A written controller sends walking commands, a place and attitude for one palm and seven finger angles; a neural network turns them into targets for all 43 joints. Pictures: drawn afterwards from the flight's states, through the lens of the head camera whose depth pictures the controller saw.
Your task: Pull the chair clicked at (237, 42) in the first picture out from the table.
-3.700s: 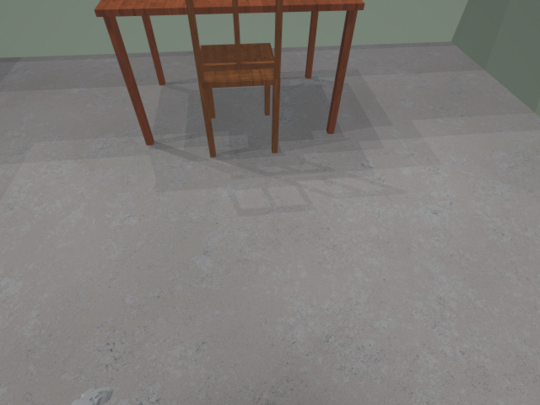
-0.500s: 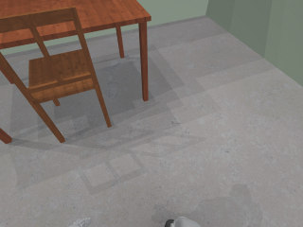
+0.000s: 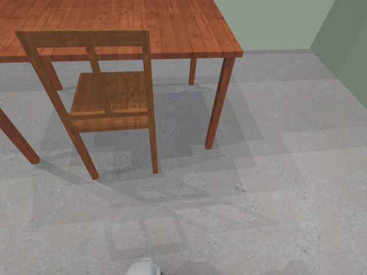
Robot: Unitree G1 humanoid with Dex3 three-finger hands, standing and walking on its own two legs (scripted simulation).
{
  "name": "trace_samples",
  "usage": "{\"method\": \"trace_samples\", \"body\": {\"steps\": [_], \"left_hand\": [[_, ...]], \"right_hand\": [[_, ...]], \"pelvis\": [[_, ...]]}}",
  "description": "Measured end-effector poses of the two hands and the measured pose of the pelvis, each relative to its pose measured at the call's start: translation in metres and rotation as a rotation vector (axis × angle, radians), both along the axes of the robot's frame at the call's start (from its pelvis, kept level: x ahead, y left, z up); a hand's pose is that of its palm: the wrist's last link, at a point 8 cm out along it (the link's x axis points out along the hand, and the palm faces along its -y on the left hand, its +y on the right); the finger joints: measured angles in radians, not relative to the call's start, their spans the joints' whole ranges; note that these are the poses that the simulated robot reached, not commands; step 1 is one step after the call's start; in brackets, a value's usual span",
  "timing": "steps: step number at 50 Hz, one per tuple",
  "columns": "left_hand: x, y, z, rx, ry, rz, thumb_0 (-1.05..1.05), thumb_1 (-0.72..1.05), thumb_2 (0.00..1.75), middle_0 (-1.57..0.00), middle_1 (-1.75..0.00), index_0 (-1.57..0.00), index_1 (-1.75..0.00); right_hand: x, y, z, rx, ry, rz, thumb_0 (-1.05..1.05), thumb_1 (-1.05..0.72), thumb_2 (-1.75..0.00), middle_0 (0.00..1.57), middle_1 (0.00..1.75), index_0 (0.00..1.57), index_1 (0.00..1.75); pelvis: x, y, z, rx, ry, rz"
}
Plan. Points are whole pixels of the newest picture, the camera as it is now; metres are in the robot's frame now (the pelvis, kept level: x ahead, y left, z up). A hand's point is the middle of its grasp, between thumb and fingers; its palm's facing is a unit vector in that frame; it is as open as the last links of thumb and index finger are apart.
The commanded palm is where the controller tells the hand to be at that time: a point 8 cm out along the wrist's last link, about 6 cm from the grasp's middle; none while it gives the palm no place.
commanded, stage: turn to face it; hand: left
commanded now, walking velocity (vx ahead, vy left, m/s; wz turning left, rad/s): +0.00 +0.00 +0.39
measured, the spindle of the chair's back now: (100, 83) +0.73 +0.38 -0.07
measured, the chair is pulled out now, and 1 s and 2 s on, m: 0.00 0.00 0.00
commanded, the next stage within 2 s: take the last steps up to it in 0.50 s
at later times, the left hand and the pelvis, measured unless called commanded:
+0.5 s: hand out of the picture +0.12 +0.19 -0.15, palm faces +0.17 -0.95 -0.27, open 7.4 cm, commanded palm none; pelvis +0.06 -0.02 +0.00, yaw +8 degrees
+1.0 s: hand out of the picture -0.04 +0.14 -0.15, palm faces +0.38 -0.90 -0.21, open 7.4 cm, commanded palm none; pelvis +0.09 -0.01 +0.02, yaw +15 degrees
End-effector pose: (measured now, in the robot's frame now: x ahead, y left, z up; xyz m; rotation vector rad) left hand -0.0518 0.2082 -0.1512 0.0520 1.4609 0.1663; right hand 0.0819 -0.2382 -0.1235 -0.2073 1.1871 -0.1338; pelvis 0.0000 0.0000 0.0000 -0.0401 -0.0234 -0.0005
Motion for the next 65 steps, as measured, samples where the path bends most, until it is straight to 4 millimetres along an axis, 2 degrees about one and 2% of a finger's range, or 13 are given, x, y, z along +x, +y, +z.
{"method": "trace_samples", "body": {"steps": [2,5,8,15,21,26,33,41,45,49,54,58,65], "left_hand": [[0.000,0.007,-0.009,-0.010,0.046,0.031,0.00,0.91,0.90,-0.20,-0.30,-0.20,-0.30],[0.014,0.022,-0.010,0.006,0.061,0.047,0.01,0.91,0.90,-0.20,-0.30,-0.20,-0.30],[0.043,0.038,-0.003,0.038,0.007,0.051,0.01,0.91,0.90,-0.20,-0.30,-0.20,-0.30],[0.111,0.059,0.018,0.108,-0.166,0.052,0.01,0.91,0.90,-0.20,-0.30,-0.19,-0.30],[0.144,0.050,0.031,0.148,-0.235,0.038,0.00,0.91,0.90,-0.20,-0.30,-0.19,-0.30],[0.153,0.025,0.036,0.177,-0.270,0.038,0.00,0.91,0.90,-0.20,-0.30,-0.19,-0.30],[0.130,-0.010,0.048,0.170,-0.236,0.089,0.00,0.91,0.90,-0.20,-0.30,-0.20,-0.30],[0.079,-0.019,0.048,0.158,-0.156,0.197,0.00,0.92,0.90,-0.20,-0.30,-0.20,-0.30],[0.039,-0.024,0.044,0.125,-0.057,0.260,0.00,0.91,0.90,-0.20,-0.30,-0.20,-0.30],[0.001,-0.026,0.039,0.073,0.065,0.316,0.00,0.91,0.90,-0.20,-0.30,-0.20,-0.30],[-0.021,-0.014,0.020,0.004,0.192,0.342,0.01,0.91,0.90,-0.20,-0.30,-0.20,-0.30],[0.015,0.010,0.017,-0.002,0.169,0.298,0.01,0.91,0.90,-0.20,-0.30,-0.19,-0.30],[0.149,0.057,0.019,0.058,-0.079,0.225,0.01,0.91,0.90,-0.20,-0.30,-0.19,-0.30]], "right_hand": [[0.026,0.010,-0.005,-0.012,-0.026,0.032,0.00,-0.92,-0.90,0.19,0.30,0.20,0.29],[0.046,0.025,-0.005,-0.010,-0.041,0.055,0.00,-0.91,-0.90,0.20,0.30,0.20,0.29],[0.053,0.035,-0.001,-0.002,-0.028,0.062,0.00,-0.91,-0.90,0.20,0.30,0.20,0.29],[0.064,0.029,0.007,-0.004,-0.014,0.067,-0.01,-0.93,-0.90,0.20,0.30,0.20,0.30],[0.062,0.014,0.000,0.024,0.009,0.059,0.00,-0.92,-0.90,0.20,0.30,0.20,0.30],[0.054,-0.009,-0.019,0.059,0.056,0.053,0.00,-0.91,-0.90,0.20,0.30,0.20,0.30],[0.047,-0.031,-0.018,0.067,0.147,0.079,0.00,-0.91,-0.90,0.20,0.30,0.20,0.29],[0.060,-0.033,-0.013,0.045,0.204,0.176,0.01,-0.91,-0.90,0.20,0.30,0.20,0.29],[0.091,-0.017,-0.007,0.035,0.172,0.234,0.01,-0.91,-0.90,0.20,0.30,0.20,0.29],[0.133,0.014,0.000,0.032,0.092,0.287,0.01,-0.91,-0.90,0.20,0.30,0.20,0.29],[0.174,0.058,0.000,0.024,-0.034,0.313,0.00,-0.91,-0.90,0.20,0.30,0.20,0.29],[0.169,0.073,0.005,0.030,-0.031,0.270,0.00,-0.91,-0.90,0.20,0.30,0.20,0.30],[0.144,0.056,0.001,-0.012,0.118,0.185,-0.01,-0.94,-0.90,0.20,0.30,0.20,0.30]], "pelvis": [[0.015,0.010,-0.009,0.001,0.002,0.014],[0.024,0.018,-0.009,0.011,-0.005,0.024],[0.030,0.021,-0.001,0.011,-0.001,0.041],[0.043,0.018,0.009,0.019,0.020,0.087],[0.052,0.002,0.009,0.038,0.029,0.114],[0.056,-0.021,0.003,0.061,0.031,0.139],[0.061,-0.040,0.014,0.075,0.029,0.194],[0.070,-0.041,0.019,0.071,0.042,0.254],[0.077,-0.030,0.020,0.068,0.045,0.269],[0.086,-0.012,0.019,0.060,0.046,0.270],[0.102,0.018,0.004,0.040,0.034,0.261],[0.120,0.031,0.009,0.047,0.024,0.246],[0.159,0.042,0.014,0.061,0.022,0.251]]}}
